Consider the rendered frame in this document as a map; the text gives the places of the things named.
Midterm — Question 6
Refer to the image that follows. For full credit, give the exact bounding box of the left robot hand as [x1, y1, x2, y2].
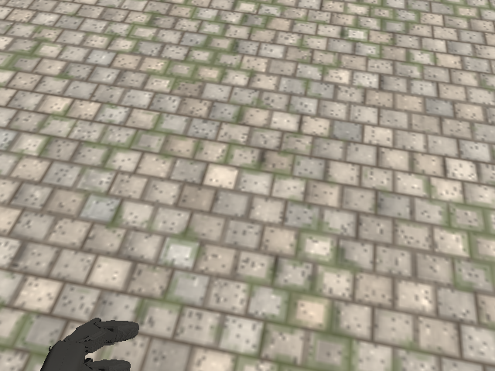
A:
[40, 318, 139, 371]

